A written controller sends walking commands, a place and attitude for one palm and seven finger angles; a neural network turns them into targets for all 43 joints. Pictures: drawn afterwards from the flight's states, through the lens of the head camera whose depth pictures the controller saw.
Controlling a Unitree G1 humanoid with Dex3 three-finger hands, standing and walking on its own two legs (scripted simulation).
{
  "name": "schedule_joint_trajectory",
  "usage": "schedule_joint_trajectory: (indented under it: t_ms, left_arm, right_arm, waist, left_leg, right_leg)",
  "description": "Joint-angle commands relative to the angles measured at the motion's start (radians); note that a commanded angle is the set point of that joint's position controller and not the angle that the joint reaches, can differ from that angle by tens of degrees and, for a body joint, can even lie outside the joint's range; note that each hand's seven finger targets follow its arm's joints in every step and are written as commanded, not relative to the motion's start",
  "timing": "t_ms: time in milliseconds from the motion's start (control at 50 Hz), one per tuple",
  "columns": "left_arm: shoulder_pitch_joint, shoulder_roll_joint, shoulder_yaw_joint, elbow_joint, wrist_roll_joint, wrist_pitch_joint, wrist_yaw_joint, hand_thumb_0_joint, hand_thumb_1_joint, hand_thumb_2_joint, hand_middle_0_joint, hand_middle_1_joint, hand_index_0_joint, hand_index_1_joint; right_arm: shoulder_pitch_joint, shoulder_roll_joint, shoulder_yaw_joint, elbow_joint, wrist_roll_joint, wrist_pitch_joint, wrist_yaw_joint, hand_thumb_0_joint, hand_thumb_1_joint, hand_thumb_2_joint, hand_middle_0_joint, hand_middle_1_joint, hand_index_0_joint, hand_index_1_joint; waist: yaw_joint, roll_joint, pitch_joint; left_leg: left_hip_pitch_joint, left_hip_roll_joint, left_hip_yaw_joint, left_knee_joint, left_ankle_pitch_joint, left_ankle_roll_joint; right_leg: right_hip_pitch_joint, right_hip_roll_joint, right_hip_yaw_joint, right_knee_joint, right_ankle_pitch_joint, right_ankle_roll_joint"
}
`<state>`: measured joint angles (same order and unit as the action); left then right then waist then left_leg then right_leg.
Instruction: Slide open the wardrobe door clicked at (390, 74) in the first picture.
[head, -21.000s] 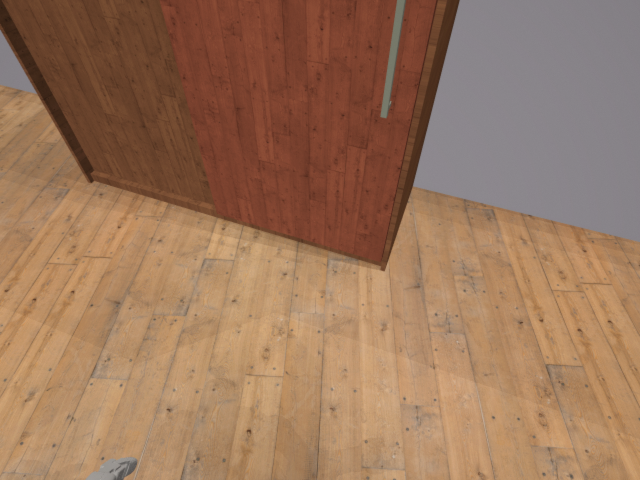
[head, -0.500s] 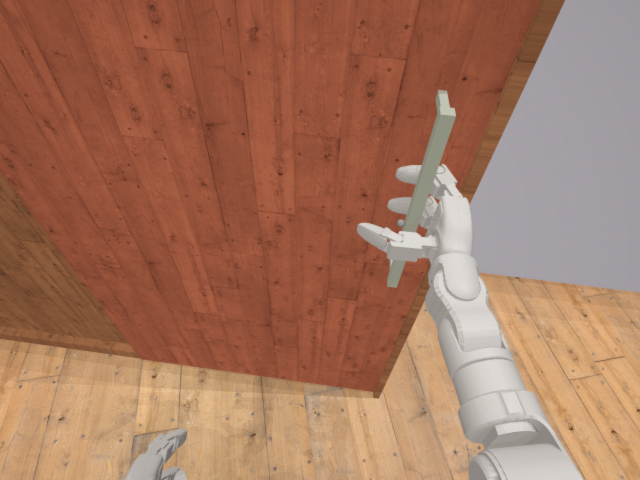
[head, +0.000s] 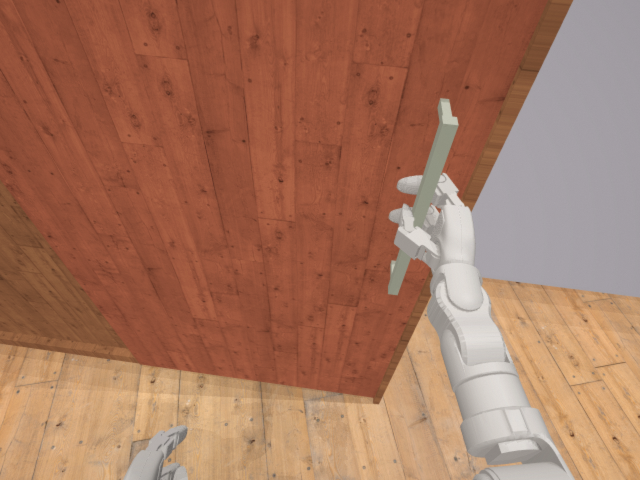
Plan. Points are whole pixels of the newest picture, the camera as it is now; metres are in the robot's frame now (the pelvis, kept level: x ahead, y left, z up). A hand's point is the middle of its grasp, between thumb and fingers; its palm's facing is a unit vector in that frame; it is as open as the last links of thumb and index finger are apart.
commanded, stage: grip the handle and tug to test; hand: right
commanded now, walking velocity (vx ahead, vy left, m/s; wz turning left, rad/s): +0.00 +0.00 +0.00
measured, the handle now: (414, 214) +0.45 -0.09 +0.10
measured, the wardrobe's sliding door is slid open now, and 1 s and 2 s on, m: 0.00 0.00 0.00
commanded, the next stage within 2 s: tug the door sideways, standing still in 0.54 s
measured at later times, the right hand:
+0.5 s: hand (401, 233) +0.39 -0.06 +0.12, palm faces +0.01 +1.00 +0.01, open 5.6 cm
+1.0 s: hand (400, 230) +0.40 -0.06 +0.12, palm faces +0.05 +1.00 -0.02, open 5.3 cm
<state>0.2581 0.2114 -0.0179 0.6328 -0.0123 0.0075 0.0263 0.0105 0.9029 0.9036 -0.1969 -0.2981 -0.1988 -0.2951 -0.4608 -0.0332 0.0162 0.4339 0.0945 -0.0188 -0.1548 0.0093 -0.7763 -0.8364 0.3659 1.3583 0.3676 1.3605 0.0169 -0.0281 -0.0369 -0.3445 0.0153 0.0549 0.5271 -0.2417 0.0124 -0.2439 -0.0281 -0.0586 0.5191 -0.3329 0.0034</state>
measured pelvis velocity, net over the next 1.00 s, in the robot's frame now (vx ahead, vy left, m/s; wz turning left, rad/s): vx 0.03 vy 0.00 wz -0.06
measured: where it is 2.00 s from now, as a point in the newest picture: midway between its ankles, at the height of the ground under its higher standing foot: outside the picture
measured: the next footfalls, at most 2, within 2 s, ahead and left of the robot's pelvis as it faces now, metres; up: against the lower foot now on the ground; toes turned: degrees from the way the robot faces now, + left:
none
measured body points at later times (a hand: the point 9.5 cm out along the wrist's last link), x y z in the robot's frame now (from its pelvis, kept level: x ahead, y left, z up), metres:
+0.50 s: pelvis +0.02 +0.00 +0.00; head +0.03 +0.01 +0.45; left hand +0.16 +0.23 -0.11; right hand +0.38 -0.12 +0.12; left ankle +0.02 +0.11 -0.73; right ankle -0.04 -0.12 -0.73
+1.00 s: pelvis +0.03 +0.00 +0.00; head +0.05 +0.01 +0.45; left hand +0.20 +0.21 -0.11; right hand +0.39 -0.12 +0.12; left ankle +0.02 +0.11 -0.73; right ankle -0.04 -0.12 -0.73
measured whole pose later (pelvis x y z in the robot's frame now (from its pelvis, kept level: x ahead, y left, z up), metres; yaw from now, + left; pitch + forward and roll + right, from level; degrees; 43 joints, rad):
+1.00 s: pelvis +0.03 +0.00 +0.00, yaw -3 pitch +4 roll +1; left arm 0.20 0.20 -0.01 0.59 0.01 0.07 0.01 0.01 0.90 0.90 -0.20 -0.30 -0.20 -0.29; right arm -0.38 0.03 0.13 0.23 0.05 0.12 -0.22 0.01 -0.78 -0.86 0.38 1.39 0.38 1.39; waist -0.02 -0.04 -0.04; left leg -0.32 0.03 0.11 0.56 -0.31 0.01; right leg -0.25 -0.01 0.00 0.56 -0.38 0.00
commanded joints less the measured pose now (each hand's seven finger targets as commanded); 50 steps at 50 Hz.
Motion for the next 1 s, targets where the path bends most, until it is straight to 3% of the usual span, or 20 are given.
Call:
schedule_joint_trajectory:
  t_ms: [0, 40, 80, 140, 180, 220, 260, 380, 460, 480, 560, 620, 640, 700, 820, 980]
  left_arm:
    - [-0.055, 0.101, 0.042, -0.143, -0.003, -0.037, 0.008, 0.0, 0.9, 0.9, -0.2, -0.3, -0.2, -0.3]
    - [-0.05, 0.099, 0.041, -0.139, -0.002, -0.037, 0.01, 0.0, 0.9, 0.9, -0.2, -0.3, -0.2, -0.3]
    - [-0.052, 0.107, 0.04, -0.14, -0.001, -0.031, 0.014, 0.0, 0.9, 0.9, -0.2, -0.3, -0.2, -0.3]
    - [-0.057, 0.099, 0.038, -0.143, -0.001, -0.029, 0.014, 0.0, 0.9, 0.9, -0.2, -0.3, -0.2, -0.3]
    - [-0.062, 0.1, 0.04, -0.153, -0.001, -0.029, 0.011, 0.0, 0.9, 0.9, -0.2, -0.3, -0.2, -0.3]
    - [-0.058, 0.097, 0.041, -0.153, 0.0, -0.027, 0.008, 0.0, 0.9, 0.9, -0.2, -0.3, -0.2, -0.3]
    - [-0.067, 0.093, 0.041, -0.165, -0.001, -0.027, 0.002, 0.0, 0.9, 0.9, -0.2, -0.3, -0.2, -0.3]
    - [-0.076, 0.094, 0.047, -0.196, -0.001, -0.017, -0.009, 0.0, 0.9, 0.9, -0.2, -0.3, -0.2, -0.3]
    - [-0.083, 0.084, 0.047, -0.218, 0.001, -0.012, -0.022, 0.0, 0.9, 0.9, -0.2, -0.3, -0.2, -0.3]
    - [-0.085, 0.09, 0.048, -0.225, -0.001, -0.008, -0.023, 0.0, 0.9, 0.9, -0.2, -0.3, -0.2, -0.3]
    - [-0.087, 0.084, 0.047, -0.23, 0.003, 0.006, -0.023, 0.0, 0.9, 0.9, -0.2, -0.3, -0.2, -0.3]
    - [-0.094, 0.081, 0.046, -0.241, 0.005, 0.015, -0.023, 0.0, 0.9, 0.9, -0.2, -0.3, -0.2, -0.3]
    - [-0.088, 0.088, 0.044, -0.227, 0.007, 0.02, -0.016, 0.0, 0.9, 0.9, -0.2, -0.3, -0.2, -0.3]
    - [-0.087, 0.086, 0.039, -0.202, 0.007, 0.028, -0.001, 0.0, 0.9, 0.9, -0.2, -0.3, -0.2, -0.3]
    - [-0.056, 0.079, 0.045, -0.17, 0.017, 0.028, 0.004, 0.0, 0.9, 0.9, -0.2, -0.3, -0.2, -0.3]
    - [-0.049, 0.078, 0.046, -0.153, 0.016, 0.014, -0.008, 0.0, 0.9, 0.9, -0.2, -0.3, -0.2, -0.3]
  right_arm:
    - [-0.329, -0.039, -0.011, -0.288, -0.004, -0.078, 0.015, 0.0, -0.9, -0.9, 0.45, 1.4, 0.45, 1.4]
    - [-0.371, -0.016, 0.013, -0.284, -0.001, -0.071, 0.016, 0.0, -0.9, -0.9, 0.45, 1.4, 0.45, 1.4]
    - [-0.348, -0.049, -0.017, -0.255, -0.002, -0.062, 0.012, 0.0, -0.9, -0.9, 0.45, 1.4, 0.45, 1.4]
    - [-0.366, -0.026, 0.005, -0.291, -0.005, -0.059, 0.012, 0.0, -0.9, -0.9, 0.45, 1.4, 0.45, 1.4]
    - [-0.303, -0.021, 0.007, -0.298, -0.007, -0.055, 0.013, 0.0, -0.9, -0.9, 0.45, 1.4, 0.45, 1.4]
    - [-0.284, -0.02, 0.007, -0.317, -0.005, -0.054, 0.016, 0.0, -0.9, -0.9, 0.45, 1.4, 0.45, 1.4]
    - [-0.248, 0.004, 0.031, -0.355, -0.003, -0.051, 0.024, 0.0, -0.9, -0.9, 0.45, 1.4, 0.45, 1.4]
    - [-0.114, 0.0, 0.033, -0.44, -0.007, -0.032, 0.031, 0.0, -0.9, -0.9, 0.45, 1.4, 0.45, 1.4]
    - [-0.001, 0.033, 0.068, -0.55, -0.009, -0.014, 0.035, 0.0, -0.9, -0.9, 0.45, 1.4, 0.45, 1.4]
    - [0.03, 0.017, 0.058, -0.557, -0.009, -0.008, 0.035, 0.0, -0.9, -0.9, 0.45, 1.4, 0.45, 1.4]
    - [0.043, 0.014, 0.07, -0.625, -0.022, 0.027, 0.03, 0.0, -0.9, -0.9, 0.45, 1.4, 0.45, 1.4]
    - [0.103, 0.014, 0.072, -0.664, -0.024, 0.049, 0.025, 0.0, -0.9, -0.9, 0.45, 1.4, 0.45, 1.4]
    - [0.028, -0.039, 0.031, -0.649, -0.027, 0.057, 0.018, 0.0, -0.9, -0.9, 0.45, 1.4, 0.45, 1.4]
    - [-0.139, 0.025, 0.095, -0.576, -0.034, 0.086, 0.002, 0.0, -0.9, -0.9, 0.45, 1.4, 0.45, 1.4]
    - [-0.24, 0.116, 0.171, -0.512, -0.048, 0.097, -0.021, 0.0, -0.9, -0.9, 0.45, 1.4, 0.45, 1.4]
    - [-0.386, 0.202, 0.262, -0.414, -0.058, 0.038, -0.018, 0.0, -0.9, -0.9, 0.45, 1.4, 0.45, 1.4]
  waist:
    - [-0.024, 0.08, -0.329]
    - [-0.006, 0.097, -0.309]
    - [-0.014, 0.115, -0.301]
    - [-0.011, 0.089, -0.312]
    - [-0.026, 0.066, -0.327]
    - [-0.026, 0.102, -0.334]
    - [-0.029, 0.078, -0.33]
    - [-0.049, 0.096, -0.345]
    - [-0.053, 0.08, -0.351]
    - [-0.058, 0.086, -0.351]
    - [-0.045, 0.078, -0.334]
    - [-0.05, 0.077, -0.333]
    - [-0.04, 0.067, -0.324]
    - [0.009, 0.089, -0.255]
    - [0.025, 0.062, -0.343]
    - [0.046, 0.073, -0.346]
  left_leg:
    - [0.251, -0.01, -0.012, -0.014, 0.424, 0.017]
    - [0.229, -0.012, -0.009, -0.02, 0.411, 0.013]
    - [0.239, -0.011, -0.011, -0.026, 0.391, 0.012]
    - [0.236, -0.01, -0.011, -0.023, 0.397, 0.014]
    - [0.249, -0.009, -0.008, -0.015, 0.423, 0.017]
    - [0.26, -0.01, -0.007, -0.013, 0.449, 0.016]
    - [0.264, -0.008, -0.007, -0.011, 0.463, 0.017]
    - [0.305, -0.008, -0.003, 0.002, 0.536, 0.019]
    - [0.322, -0.007, -0.002, 0.011, 0.597, 0.019]
    - [0.33, -0.006, -0.001, 0.012, 0.597, 0.02]
    - [0.331, -0.006, -0.002, 0.012, 0.634, 0.019]
    - [0.336, -0.005, -0.002, 0.015, 0.664, 0.019]
    - [0.325, -0.004, -0.005, 0.01, 0.655, 0.02]
    - [0.247, -0.01, 0.002, 0.0, 0.583, 0.015]
    - [0.214, -0.007, 0.017, 0.037, 0.614, 0.016]
    - [0.141, -0.01, 0.027, 0.052, 0.497, 0.017]
  right_leg:
    - [0.031, 0.022, 0.012, -0.034, 0.405, -0.015]
    - [0.035, 0.022, 0.016, -0.032, 0.388, -0.016]
    - [0.021, 0.022, 0.017, -0.038, 0.366, -0.018]
    - [0.033, 0.025, 0.018, -0.038, 0.375, -0.017]
    - [0.044, 0.025, 0.015, -0.031, 0.41, -0.016]
    - [0.044, 0.022, 0.015, -0.031, 0.428, -0.015]
    - [0.048, 0.022, 0.011, -0.032, 0.437, -0.014]
    - [0.059, 0.016, 0.009, -0.024, 0.518, -0.013]
    - [0.073, 0.011, 0.007, -0.017, 0.584, -0.011]
    - [0.069, 0.009, 0.008, -0.017, 0.585, -0.011]
    - [0.073, 0.009, 0.007, -0.016, 0.601, -0.012]
    - [0.081, 0.009, 0.006, -0.009, 0.63, -0.013]
    - [0.081, 0.012, 0.005, -0.01, 0.607, -0.011]
    - [0.081, 0.012, 0.023, 0.0, 0.555, -0.017]
    - [0.133, 0.01, 0.047, 0.042, 0.676, -0.012]
    - [0.136, 0.001, 0.083, 0.056, 0.644, -0.01]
